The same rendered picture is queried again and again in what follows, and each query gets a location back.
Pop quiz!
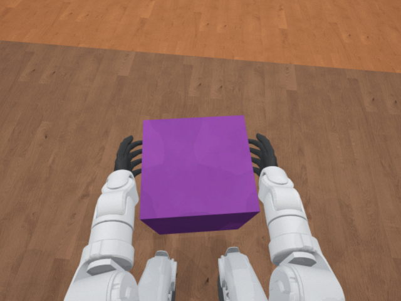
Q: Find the right robot forearm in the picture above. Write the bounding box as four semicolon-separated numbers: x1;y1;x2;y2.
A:
258;166;345;298

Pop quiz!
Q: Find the robot left hand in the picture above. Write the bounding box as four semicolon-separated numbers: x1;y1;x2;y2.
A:
114;135;142;178

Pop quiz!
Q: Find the robot left thigh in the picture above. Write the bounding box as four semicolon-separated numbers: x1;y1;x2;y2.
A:
137;256;177;301

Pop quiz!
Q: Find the robot right upper arm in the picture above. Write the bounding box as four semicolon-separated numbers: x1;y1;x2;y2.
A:
268;263;345;301

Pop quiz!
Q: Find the robot left upper arm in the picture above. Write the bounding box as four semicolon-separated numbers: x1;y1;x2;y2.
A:
65;270;140;301

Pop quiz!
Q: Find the robot thigh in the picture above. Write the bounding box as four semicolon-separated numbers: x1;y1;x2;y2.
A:
218;252;268;301
137;256;177;301

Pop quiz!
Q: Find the left robot forearm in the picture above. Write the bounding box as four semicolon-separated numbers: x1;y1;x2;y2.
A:
64;170;139;301

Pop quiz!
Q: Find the robot right hand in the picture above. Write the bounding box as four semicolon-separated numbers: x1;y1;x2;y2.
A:
248;133;278;177

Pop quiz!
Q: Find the robot right thigh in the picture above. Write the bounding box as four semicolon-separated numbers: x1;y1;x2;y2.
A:
218;252;268;301

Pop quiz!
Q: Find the carton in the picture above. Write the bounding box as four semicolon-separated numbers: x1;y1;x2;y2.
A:
140;115;260;235

